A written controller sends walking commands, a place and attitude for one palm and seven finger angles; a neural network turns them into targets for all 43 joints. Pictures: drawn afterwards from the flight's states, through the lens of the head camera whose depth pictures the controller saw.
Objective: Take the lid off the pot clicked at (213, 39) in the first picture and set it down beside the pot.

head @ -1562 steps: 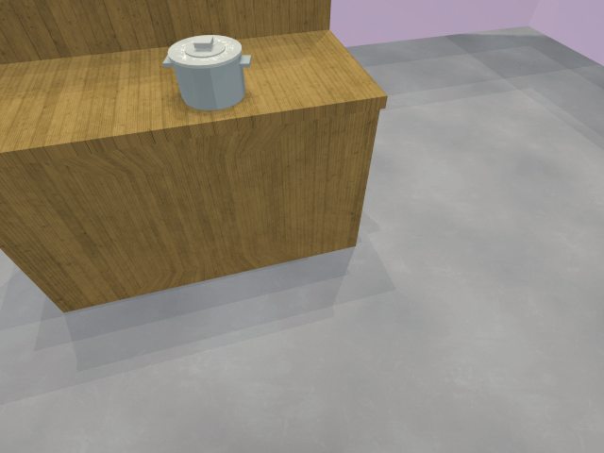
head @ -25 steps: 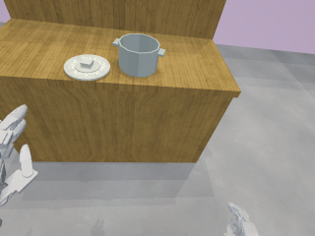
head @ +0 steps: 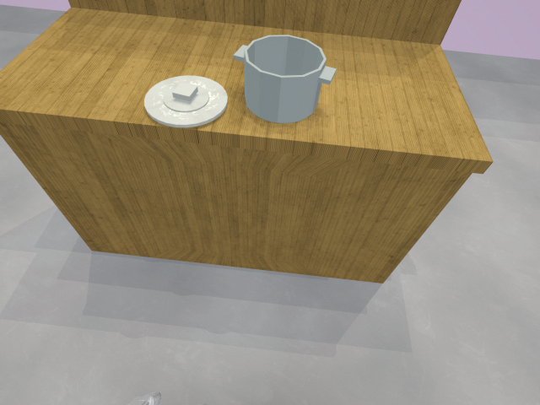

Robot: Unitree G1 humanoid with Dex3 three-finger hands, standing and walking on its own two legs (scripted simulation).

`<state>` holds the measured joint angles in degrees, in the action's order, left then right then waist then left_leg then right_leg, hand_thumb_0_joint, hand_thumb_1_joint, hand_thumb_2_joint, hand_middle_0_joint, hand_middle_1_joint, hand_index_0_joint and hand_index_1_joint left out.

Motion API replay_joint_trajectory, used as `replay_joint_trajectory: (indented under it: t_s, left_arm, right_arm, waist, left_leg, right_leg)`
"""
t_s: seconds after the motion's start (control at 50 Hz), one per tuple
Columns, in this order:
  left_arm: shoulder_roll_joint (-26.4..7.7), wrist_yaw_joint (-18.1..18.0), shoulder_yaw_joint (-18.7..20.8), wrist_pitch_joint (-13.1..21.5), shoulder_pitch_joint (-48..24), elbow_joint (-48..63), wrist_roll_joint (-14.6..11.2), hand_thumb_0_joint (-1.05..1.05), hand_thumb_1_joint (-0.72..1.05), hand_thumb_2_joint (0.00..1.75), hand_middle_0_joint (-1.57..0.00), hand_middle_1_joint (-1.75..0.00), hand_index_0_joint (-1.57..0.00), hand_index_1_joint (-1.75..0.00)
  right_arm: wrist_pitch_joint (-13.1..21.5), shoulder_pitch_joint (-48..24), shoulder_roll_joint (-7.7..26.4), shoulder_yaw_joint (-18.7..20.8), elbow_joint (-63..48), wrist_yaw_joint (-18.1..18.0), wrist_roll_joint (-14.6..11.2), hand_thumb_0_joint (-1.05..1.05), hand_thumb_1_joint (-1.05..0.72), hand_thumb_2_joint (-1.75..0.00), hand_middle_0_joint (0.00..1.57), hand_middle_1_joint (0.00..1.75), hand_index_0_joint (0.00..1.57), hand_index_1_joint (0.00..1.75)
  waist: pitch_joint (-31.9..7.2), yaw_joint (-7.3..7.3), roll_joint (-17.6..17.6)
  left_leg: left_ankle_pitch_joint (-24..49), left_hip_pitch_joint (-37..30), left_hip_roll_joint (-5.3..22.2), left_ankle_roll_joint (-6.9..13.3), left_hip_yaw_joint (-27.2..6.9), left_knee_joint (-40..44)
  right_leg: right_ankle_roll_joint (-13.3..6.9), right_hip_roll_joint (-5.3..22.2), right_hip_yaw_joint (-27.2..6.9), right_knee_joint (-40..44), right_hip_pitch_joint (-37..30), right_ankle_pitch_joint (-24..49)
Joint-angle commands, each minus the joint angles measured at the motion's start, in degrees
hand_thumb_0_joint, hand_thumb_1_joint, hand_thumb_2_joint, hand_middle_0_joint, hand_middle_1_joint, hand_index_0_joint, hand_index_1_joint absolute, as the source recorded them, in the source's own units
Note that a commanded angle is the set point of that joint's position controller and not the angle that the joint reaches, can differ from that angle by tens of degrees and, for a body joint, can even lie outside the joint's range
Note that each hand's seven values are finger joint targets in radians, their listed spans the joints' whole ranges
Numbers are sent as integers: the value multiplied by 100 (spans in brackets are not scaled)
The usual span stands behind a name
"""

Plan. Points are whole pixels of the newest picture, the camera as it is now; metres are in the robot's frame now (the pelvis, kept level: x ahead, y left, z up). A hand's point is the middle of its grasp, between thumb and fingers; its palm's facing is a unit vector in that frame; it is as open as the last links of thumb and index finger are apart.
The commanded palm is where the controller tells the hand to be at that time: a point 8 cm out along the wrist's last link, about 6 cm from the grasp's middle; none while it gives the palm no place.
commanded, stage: let the arm hang, fingers relaxed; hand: left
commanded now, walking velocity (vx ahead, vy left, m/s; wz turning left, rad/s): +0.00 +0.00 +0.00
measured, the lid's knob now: (185, 91) +0.75 +0.20 +0.02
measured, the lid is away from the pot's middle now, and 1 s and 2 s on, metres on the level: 0.23 0.23 0.23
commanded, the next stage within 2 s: look to check the result in 0.82 s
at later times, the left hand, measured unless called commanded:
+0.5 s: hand out of the picture +0.15 +0.18 -0.14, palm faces -0.03 -0.97 -0.23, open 7.4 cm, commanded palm none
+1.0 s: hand out of the picture +0.14 +0.18 -0.15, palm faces -0.05 -0.98 -0.21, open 7.3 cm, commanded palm none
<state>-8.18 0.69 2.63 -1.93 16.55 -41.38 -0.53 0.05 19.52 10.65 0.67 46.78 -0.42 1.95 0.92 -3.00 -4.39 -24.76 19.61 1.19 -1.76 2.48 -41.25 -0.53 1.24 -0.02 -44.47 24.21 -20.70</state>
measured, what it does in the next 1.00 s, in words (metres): steps on the spot: left foot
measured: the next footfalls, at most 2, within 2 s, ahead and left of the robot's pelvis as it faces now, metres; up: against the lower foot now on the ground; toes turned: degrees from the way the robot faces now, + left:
left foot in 0.24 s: +0.05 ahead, +0.12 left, +0.00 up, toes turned -1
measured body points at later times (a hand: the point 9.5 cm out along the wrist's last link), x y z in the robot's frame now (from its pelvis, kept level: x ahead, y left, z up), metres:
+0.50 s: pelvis +0.08 +0.00 +0.02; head +0.11 -0.01 +0.47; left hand +0.15 +0.23 -0.13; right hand +0.11 -0.23 -0.14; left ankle +0.01 +0.12 -0.71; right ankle +0.01 -0.10 -0.71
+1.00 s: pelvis +0.08 +0.01 +0.02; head +0.11 +0.01 +0.47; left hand +0.15 +0.23 -0.13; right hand +0.03 -0.20 -0.14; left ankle +0.01 +0.12 -0.71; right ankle +0.01 -0.10 -0.71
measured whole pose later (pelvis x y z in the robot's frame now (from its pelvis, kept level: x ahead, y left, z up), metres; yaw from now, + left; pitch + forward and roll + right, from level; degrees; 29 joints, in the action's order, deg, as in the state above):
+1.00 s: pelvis +0.08 +0.01 +0.02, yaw -5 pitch +0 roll +0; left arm -9.0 -2.3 2.5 -0.6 12.0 -60.3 0.4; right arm -0.8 18.8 6.1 2.5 61.7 -2.9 0.4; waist 3.0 -1.9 0.1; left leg -21.8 6.0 0.6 0.8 3.6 -27.5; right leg -1.2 -1.6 -0.3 -27.9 7.6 -20.5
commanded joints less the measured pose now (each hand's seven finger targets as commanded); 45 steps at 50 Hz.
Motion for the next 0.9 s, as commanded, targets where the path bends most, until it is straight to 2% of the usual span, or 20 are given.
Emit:
replay_joint_trajectory:
  t_s: [0.0,0.02,0.04,0.06,0.1,0.16,0.18,0.2,0.22,0.24,0.26,0.32,0.34,0.38,0.42,0.44,0.52,0.66,0.72,0.88]
  left_arm:
    - [-1498,-159,225,517,709,-258,181,0,90,90,-20,-30,-20,-30]
    - [-1338,-189,256,529,534,-267,190,0,90,90,-20,-30,-20,-30]
    - [-1270,-268,265,500,378,-376,197,0,90,90,-20,-30,-20,-30]
    - [-1128,-325,250,477,255,-481,191,0,90,90,-20,-30,-20,-30]
    - [-987,-367,244,432,119,-650,196,0,90,90,-20,-30,-20,-30]
    - [-940,-354,218,376,-11,-901,149,0,90,90,-20,-30,-20,-30]
    - [-904,-345,194,365,-59,-978,93,0,90,90,-20,-30,-20,-30]
    - [-779,-322,158,349,-4,-1009,45,0,90,90,-20,-30,-20,-30]
    - [-578,-298,92,330,159,-1014,10,0,90,90,-20,-30,-20,-30]
    - [-483,-301,15,299,98,-1026,28,0,90,90,-20,-30,-20,-30]
    - [-472,-302,-14,282,-18,-1060,52,0,90,90,-20,-30,-20,-30]
    - [-554,-234,14,238,-188,-1231,50,0,90,90,-20,-30,-20,-30]
    - [-599,-233,10,248,-99,-1309,49,0,90,90,-20,-30,-20,-30]
    - [-717,-276,43,305,85,-1449,78,0,90,90,-20,-30,-20,-30]
    - [-794,-303,27,311,-55,-1462,85,0,90,90,-20,-30,-20,-30]
    - [-753,-321,32,313,-66,-1490,104,0,90,90,-20,-30,-20,-30]
    - [-808,-382,72,353,79,-1566,83,0,90,90,-20,-30,-20,-30]
    - [-689,-360,98,270,-209,-1485,81,0,90,90,-20,-30,-20,-30]
    - [-646,-348,113,271,-174,-1510,71,0,90,90,-20,-30,-20,-30]
    - [-552,-335,67,225,-198,-1611,75,0,90,90,-20,-30,-20,-30]
  right_arm:
    - [135,-90,529,349,-239,-86,-186,0,-90,-90,20,30,20,30]
    - [133,-198,362,344,-235,-74,-140,0,-90,-90,20,30,20,30]
    - [86,-147,336,366,-156,-95,-136,0,-90,-90,20,30,20,30]
    - [77,-195,433,390,-99,-108,-136,0,-90,-90,20,30,20,30]
    - [47,-268,330,366,-5,-86,-161,0,-90,-90,20,30,20,30]
    - [36,10,130,304,290,-48,-176,0,-90,-90,20,30,20,30]
    - [51,229,121,297,432,-50,-176,0,-90,-90,20,30,20,30]
    - [96,324,285,309,497,-80,-165,0,-90,-90,20,30,20,30]
    - [123,237,574,349,456,-135,-135,0,-90,-90,20,30,20,30]
    - [95,211,740,370,418,-170,-138,0,-90,-90,20,30,20,30]
    - [48,183,762,342,463,-199,-74,0,-90,-90,20,30,20,30]
    - [37,70,581,277,670,-251,-85,0,-90,-90,20,30,20,30]
    - [26,-13,535,265,697,-247,-115,0,-90,-90,20,30,20,30]
    - [31,-88,413,295,681,-248,-165,0,-90,-90,20,30,20,30]
    - [0,-120,335,323,708,-211,-164,0,-90,-90,20,30,20,30]
    - [-15,-158,252,329,758,-201,-153,0,-90,-90,20,30,20,30]
    - [-13,-49,224,323,914,-203,-160,0,-90,-90,20,30,20,30]
    - [-11,179,225,309,1124,-258,-117,0,-90,-90,20,30,20,30]
    - [-2,231,273,318,1158,-292,-115,0,-90,-90,20,30,20,30]
    - [-15,346,179,277,1294,-301,-112,0,-90,-90,20,30,20,30]
  waist:
    - [-1143,374,199]
    - [-925,341,509]
    - [-948,277,-117]
    - [-828,280,-335]
    - [-722,279,-333]
    - [-517,79,-21]
    - [-521,-9,-23]
    - [-627,19,313]
    - [-821,144,933]
    - [-701,131,1413]
    - [-399,100,1183]
    - [-148,172,1581]
    - [-181,214,1402]
    - [-427,257,515]
    - [-191,192,-18]
    - [-28,186,-235]
    - [-368,199,-219]
    - [-260,154,801]
    - [-343,172,810]
    - [102,178,629]
  left_leg:
    - [-1199,740,-112,64,-270,-1479]
    - [-1069,1068,-133,104,-297,-1620]
    - [-1013,1232,-77,122,-341,-1834]
    - [-982,1373,-26,156,-448,-1817]
    - [-852,1136,6,191,-364,-1110]
    - [407,122,-66,215,-106,856]
    - [1503,-473,-68,257,-109,1569]
    - [2985,-1184,301,416,-481,1800]
    - [4519,-2005,1046,779,-1285,1592]
    - [5152,-2009,1608,1238,-1671,1726]
    - [5375,-1816,1650,1394,-1518,1774]
    - [6009,-1981,1269,1109,-1090,1619]
    - [5829,-1937,1103,930,-841,1491]
    - [4719,-1614,606,509,-365,1118]
    - [2894,-1206,431,354,-268,1293]
    - [2613,-1053,365,343,-224,1284]
    - [2572,-989,275,260,-20,1154]
    - [3797,-1660,548,403,-184,1315]
    - [4110,-1764,570,398,-181,1248]
    - [3305,-1483,569,433,-295,1565]
  right_leg:
    - [-1148,1858,-2769,2098,-2275,4325]
    - [-1159,1665,-2627,1940,-2401,4947]
    - [-1030,1571,-2601,1843,-2574,5543]
    - [-1118,1551,-2437,1766,-2735,5917]
    - [-1177,1351,-1790,1831,-2737,5787]
    - [-793,898,-1095,1717,-2408,5238]
    - [-542,683,-842,1506,-2178,4803]
    - [-250,376,-529,1201,-1710,3938]
    - [-25,104,-284,923,-791,2522]
    - [116,-47,-53,686,-488,304]
    - [86,-156,-154,588,-488,-649]
    - [68,-27,-46,984,-516,-204]
    - [43,-16,-44,1325,-791,387]
    - [-107,260,-294,1709,-1584,2975]
    - [-265,561,-535,1800,-1719,3506]
    - [-287,578,-599,1834,-1759,3855]
    - [-261,704,-658,1690,-2370,5457]
    - [-259,372,-324,1643,-1670,3567]
    - [-274,338,-296,1617,-1718,3589]
    - [-276,288,-305,1800,-1570,2848]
